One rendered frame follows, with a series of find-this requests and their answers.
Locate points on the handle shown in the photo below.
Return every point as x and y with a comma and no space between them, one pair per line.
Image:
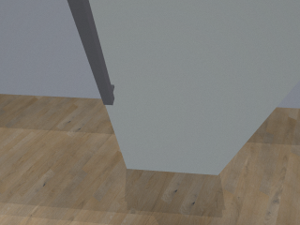
83,17

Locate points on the fridge door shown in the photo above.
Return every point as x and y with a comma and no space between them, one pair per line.
194,79

